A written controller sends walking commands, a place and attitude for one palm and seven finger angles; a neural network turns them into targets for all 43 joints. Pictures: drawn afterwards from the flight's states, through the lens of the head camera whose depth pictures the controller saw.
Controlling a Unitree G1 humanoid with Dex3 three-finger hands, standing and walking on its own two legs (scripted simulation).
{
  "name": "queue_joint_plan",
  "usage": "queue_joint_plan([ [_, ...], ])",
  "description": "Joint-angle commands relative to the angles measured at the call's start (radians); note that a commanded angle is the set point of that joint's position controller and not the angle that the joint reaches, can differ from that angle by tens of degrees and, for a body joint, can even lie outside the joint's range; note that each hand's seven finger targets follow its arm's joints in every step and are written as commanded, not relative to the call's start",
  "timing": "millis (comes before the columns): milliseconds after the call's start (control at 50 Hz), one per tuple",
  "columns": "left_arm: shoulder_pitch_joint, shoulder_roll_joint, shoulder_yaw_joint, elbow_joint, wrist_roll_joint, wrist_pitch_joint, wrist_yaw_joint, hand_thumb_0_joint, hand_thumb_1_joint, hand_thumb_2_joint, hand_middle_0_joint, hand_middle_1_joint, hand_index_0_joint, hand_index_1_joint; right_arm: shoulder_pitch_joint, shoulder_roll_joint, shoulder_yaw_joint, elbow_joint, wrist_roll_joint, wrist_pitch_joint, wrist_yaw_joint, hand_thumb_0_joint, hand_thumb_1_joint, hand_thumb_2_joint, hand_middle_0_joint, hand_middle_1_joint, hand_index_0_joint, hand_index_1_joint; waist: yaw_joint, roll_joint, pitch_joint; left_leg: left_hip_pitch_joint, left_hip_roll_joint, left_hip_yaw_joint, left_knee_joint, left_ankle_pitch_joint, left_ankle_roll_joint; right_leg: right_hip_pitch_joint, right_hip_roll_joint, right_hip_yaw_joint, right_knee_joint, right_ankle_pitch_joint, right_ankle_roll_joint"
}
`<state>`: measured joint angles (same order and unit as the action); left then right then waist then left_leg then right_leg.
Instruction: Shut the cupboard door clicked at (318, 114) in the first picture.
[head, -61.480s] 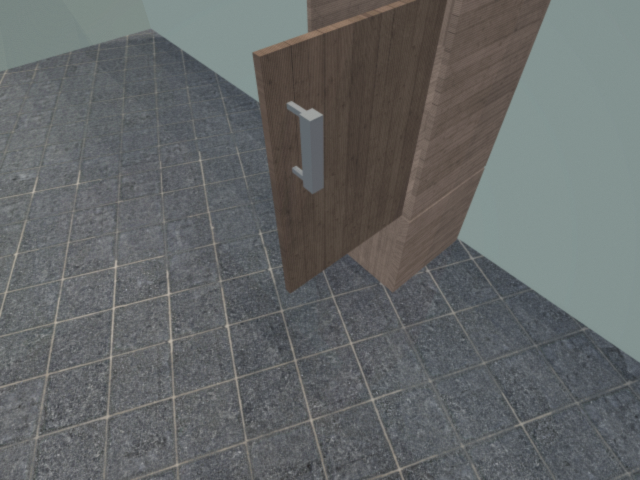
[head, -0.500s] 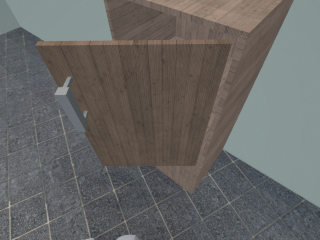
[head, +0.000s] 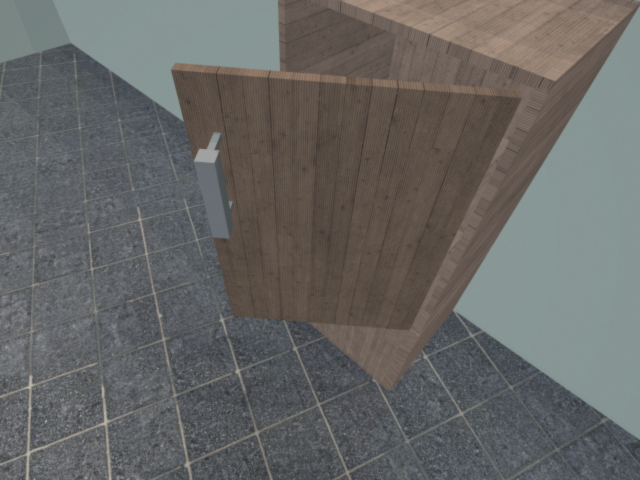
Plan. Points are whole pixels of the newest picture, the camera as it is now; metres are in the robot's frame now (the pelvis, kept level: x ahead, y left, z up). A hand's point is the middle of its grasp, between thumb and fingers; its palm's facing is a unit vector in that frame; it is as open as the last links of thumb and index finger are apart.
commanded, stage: come to a stop and stand still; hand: left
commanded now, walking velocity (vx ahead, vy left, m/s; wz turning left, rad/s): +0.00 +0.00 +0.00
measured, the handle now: (219, 186) +0.47 +0.19 +0.09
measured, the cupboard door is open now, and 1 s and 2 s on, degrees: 39 39 39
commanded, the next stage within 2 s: look again from close up in 0.70 s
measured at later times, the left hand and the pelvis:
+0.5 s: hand out of the picture -0.06 +0.14 -0.18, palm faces +0.04 -0.99 -0.14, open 7.4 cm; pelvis -0.04 -0.02 +0.00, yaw +0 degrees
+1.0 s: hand out of the picture -0.06 +0.14 -0.18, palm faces +0.03 -0.99 -0.16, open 7.4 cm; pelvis -0.03 -0.01 +0.00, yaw +1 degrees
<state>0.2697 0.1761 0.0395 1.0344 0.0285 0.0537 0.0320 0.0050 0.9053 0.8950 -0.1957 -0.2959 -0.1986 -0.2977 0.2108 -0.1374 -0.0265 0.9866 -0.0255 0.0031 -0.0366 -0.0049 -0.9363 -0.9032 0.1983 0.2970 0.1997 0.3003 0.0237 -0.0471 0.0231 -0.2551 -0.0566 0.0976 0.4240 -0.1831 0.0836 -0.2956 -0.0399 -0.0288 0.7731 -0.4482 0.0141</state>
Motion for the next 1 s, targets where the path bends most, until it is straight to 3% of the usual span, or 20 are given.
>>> queue_joint_plan([
  [0, 0.067, 0.034, -0.002, -0.019, -0.007, -0.043, 0.007, 0.0, 0.9, 0.9, -0.2, -0.3, -0.2, -0.3, 0.084, -0.134, -0.02, 0.004, 0.008, -0.012, 0.001, 0.0, -0.9, -0.9, 0.2, 0.3, 0.2, 0.3, -0.006, 0.102, -0.074, 0.125, 0.258, -0.251, -0.092, 0.25, 0.065, 0.094, -0.013, 0.005, -0.358, 0.149, -0.003],
  [20, 0.095, 0.048, -0.002, 0.0, -0.006, -0.05, 0.01, 0.0, 0.9, 0.9, -0.2, -0.3, -0.2, -0.3, 0.086, -0.118, -0.016, 0.008, 0.014, -0.015, 0.004, 0.0, -0.9, -0.9, 0.2, 0.3, 0.2, 0.3, -0.004, 0.062, -0.09, 0.08, 0.219, -0.225, -0.07, 0.182, 0.022, 0.17, -0.036, 0.041, -0.435, 0.243, -0.012],
  [40, 0.101, 0.065, -0.002, 0.01, -0.006, -0.057, 0.012, 0.0, 0.9, 0.9, -0.2, -0.3, -0.2, -0.3, 0.075, -0.099, -0.012, 0.01, 0.021, -0.017, 0.007, 0.0, -0.9, -0.9, 0.2, 0.3, 0.2, 0.3, -0.011, 0.004, -0.071, 0.038, 0.174, -0.175, -0.049, 0.114, -0.022, 0.187, -0.092, 0.112, -0.446, 0.305, -0.038],
  [60, 0.088, 0.08, -0.006, 0.01, -0.009, -0.06, 0.012, 0.0, 0.9, 0.9, -0.2, -0.3, -0.2, -0.3, 0.069, -0.087, -0.008, 0.011, 0.021, -0.016, 0.009, 0.0, -0.9, -0.9, 0.2, 0.3, 0.2, 0.3, -0.022, -0.023, -0.033, 0.036, 0.138, -0.137, -0.044, 0.046, -0.05, 0.14, -0.149, 0.147, -0.457, 0.322, -0.068],
  [80, 0.073, 0.09, -0.011, 0.008, -0.012, -0.061, 0.01, 0.0, 0.9, 0.9, -0.2, -0.3, -0.2, -0.3, 0.077, -0.084, -0.005, 0.017, 0.019, -0.016, 0.013, 0.0, -0.9, -0.9, 0.2, 0.3, 0.2, 0.3, -0.034, -0.007, -0.024, 0.072, 0.125, -0.138, -0.06, 0.028, -0.059, 0.091, -0.163, 0.146, -0.447, 0.302, -0.081],
  [100, 0.065, 0.072, -0.011, 0.014, -0.01, -0.07, 0.01, 0.0, 0.9, 0.9, -0.2, -0.3, -0.2, -0.3, 0.079, -0.076, -0.007, 0.034, 0.013, -0.012, 0.013, 0.0, -0.9, -0.9, 0.2, 0.3, 0.2, 0.3, -0.036, -0.098, -0.026, 0.086, 0.13, -0.124, -0.038, 0.075, -0.057, 0.093, -0.133, 0.136, -0.444, 0.351, -0.078],
  [120, 0.057, 0.06, -0.016, 0.017, -0.013, -0.072, 0.011, 0.0, 0.9, 0.9, -0.2, -0.3, -0.2, -0.3, 0.079, -0.09, -0.006, 0.047, 0.012, -0.009, 0.012, 0.0, -0.9, -0.9, 0.2, 0.3, 0.2, 0.3, -0.036, -0.107, -0.007, 0.096, 0.133, -0.118, -0.035, 0.071, -0.059, 0.073, -0.129, 0.13, -0.449, 0.344, -0.074],
  [180, 0.055, 0.05, -0.022, 0.024, -0.016, -0.064, 0.01, 0.0, 0.9, 0.9, -0.2, -0.3, -0.2, -0.3, 0.1, -0.092, 0.002, 0.081, 0.011, -0.003, 0.013, 0.0, -0.9, -0.9, 0.2, 0.3, 0.2, 0.3, -0.039, -0.02, 0.063, 0.101, 0.146, -0.142, -0.084, -0.003, -0.056, 0.003, -0.093, 0.109, -0.474, 0.132, -0.062],
  [220, 0.072, 0.048, -0.024, 0.033, -0.016, -0.059, 0.009, 0.0, 0.9, 0.9, -0.2, -0.3, -0.2, -0.3, 0.103, -0.084, 0.007, 0.096, 0.011, 0.0, 0.012, 0.0, -0.9, -0.9, 0.2, 0.3, 0.2, 0.3, -0.033, 0.033, 0.103, 0.063, 0.145, -0.146, -0.105, -0.059, -0.056, -0.003, -0.083, 0.108, -0.483, 0.086, -0.061],
  [280, 0.097, 0.046, -0.023, 0.045, -0.017, -0.055, 0.008, 0.0, 0.9, 0.9, -0.2, -0.3, -0.2, -0.3, 0.118, -0.082, 0.011, 0.111, 0.009, 0.002, 0.01, 0.0, -0.9, -0.9, 0.2, 0.3, 0.2, 0.3, -0.024, 0.066, 0.118, 0.021, 0.149, -0.171, -0.142, -0.138, -0.054, 0.008, -0.068, 0.096, -0.475, 0.058, -0.057],
  [480, 0.146, 0.013, -0.024, 0.069, -0.018, -0.061, 0.009, 0.0, 0.9, 0.9, -0.2, -0.3, -0.2, -0.3, 0.168, -0.056, 0.008, 0.138, 0.01, -0.003, 0.004, 0.0, -0.9, -0.9, 0.2, 0.3, 0.2, 0.3, -0.02, 0.063, 0.068, 0.03, 0.156, -0.178, -0.145, -0.144, -0.055, 0.027, -0.058, 0.09, -0.463, 0.081, -0.059],
  [680, 0.181, -0.012, -0.027, 0.086, -0.016, -0.067, 0.012, 0.0, 0.9, 0.9, -0.2, -0.3, -0.2, -0.3, 0.182, -0.029, 0.008, 0.149, 0.012, -0.007, 0.0, 0.0, -0.9, -0.9, 0.2, 0.3, 0.2, 0.3, -0.023, 0.047, 0.08, 0.039, 0.156, -0.168, -0.13, -0.11, -0.055, 0.004, -0.057, 0.093, -0.466, 0.095, -0.059],
  [760, 0.187, -0.016, -0.028, 0.088, -0.015, -0.07, 0.012, 0.0, 0.9, 0.9, -0.2, -0.3, -0.2, -0.3, 0.178, -0.025, 0.008, 0.146, 0.012, -0.01, 0.0, 0.0, -0.9, -0.9, 0.2, 0.3, 0.2, 0.3, -0.024, 0.042, 0.079, 0.046, 0.156, -0.163, -0.121, -0.081, -0.055, 0.007, -0.057, 0.097, -0.464, 0.123, -0.058],
  [780, 0.22, 0.018, -0.044, 0.095, 0.009, -0.101, 0.042, 0.0, 0.9, 0.9, -0.2, -0.3, -0.2, -0.3, 0.06, -0.095, 0.014, 0.069, 0.012, -0.027, 0.015, 0.0, -0.9, -0.9, 0.2, 0.3, 0.2, 0.3, 0.008, 0.095, 0.12, -0.017, 0.145, -0.135, 0.081, 0.016, -0.076, -0.011, -0.077, 0.135, -0.48, 0.286, -0.066],
  [800, 0.206, 0.05, -0.036, 0.077, 0.003, -0.119, 0.042, 0.0, 0.9, 0.9, -0.2, -0.3, -0.2, -0.3, 0.066, -0.067, 0.024, 0.041, 0.013, -0.034, 0.016, 0.0, -0.9, -0.9, 0.2, 0.3, 0.2, 0.3, -0.033, 0.087, 0.083, 0.005, 0.141, -0.145, 0.089, 0.056, -0.077, 0.011, -0.138, 0.172, -0.486, 0.516, -0.073],
  [820, 0.179, 0.042, -0.035, 0.051, -0.003, -0.117, 0.037, 0.0, 0.9, 0.9, -0.2, -0.3, -0.2, -0.3, 0.147, -0.026, 0.021, 0.058, 0.011, -0.037, 0.013, 0.0, -0.9, -0.9, 0.2, 0.3, 0.2, 0.3, -0.057, 0.083, 0.007, 0.044, 0.137, -0.145, 0.056, 0.021, -0.069, 0.065, -0.14, 0.144, -0.43, 0.461, -0.087],
  [860, 0.167, 0.022, -0.039, 0.045, -0.015, -0.117, 0.035, 0.0, 0.9, 0.9, -0.2, -0.3, -0.2, -0.3, 0.175, -0.062, 0.02, 0.063, 0.012, -0.04, 0.011, 0.0, -0.9, -0.9, 0.2, 0.3, 0.2, 0.3, -0.054, -0.001, -0.078, 0.053, 0.15, -0.162, 0.056, 0.092, -0.047, 0.112, -0.088, 0.104, -0.393, 0.375, -0.086],
  [940, 0.151, 0.024, -0.036, 0.014, -0.012, -0.095, 0.028, 0.0, 0.9, 0.9, -0.2, -0.3, -0.2, -0.3, 0.141, -0.079, 0.014, 0.035, 0.008, -0.025, 0.014, 0.0, -0.9, -0.9, 0.2, 0.3, 0.2, 0.3, -0.043, 0.042, 0.079, -0.028, 0.138, -0.17, 0.003, -0.068, -0.044, -0.006, -0.065, 0.107, -0.412, 0.1, -0.094],
  [980, 0.156, 0.03, -0.036, 0.008, -0.01, -0.09, 0.025, 0.0, 0.9, 0.9, -0.2, -0.3, -0.2, -0.3, 0.136, -0.087, 0.012, 0.025, 0.007, -0.023, 0.016, 0.0, -0.9, -0.9, 0.2, 0.3, 0.2, 0.3, -0.039, 0.041, 0.095, -0.044, 0.139, -0.181, -0.02, -0.1, -0.041, -0.018, -0.051, 0.105, -0.401, 0.075, -0.092],
])
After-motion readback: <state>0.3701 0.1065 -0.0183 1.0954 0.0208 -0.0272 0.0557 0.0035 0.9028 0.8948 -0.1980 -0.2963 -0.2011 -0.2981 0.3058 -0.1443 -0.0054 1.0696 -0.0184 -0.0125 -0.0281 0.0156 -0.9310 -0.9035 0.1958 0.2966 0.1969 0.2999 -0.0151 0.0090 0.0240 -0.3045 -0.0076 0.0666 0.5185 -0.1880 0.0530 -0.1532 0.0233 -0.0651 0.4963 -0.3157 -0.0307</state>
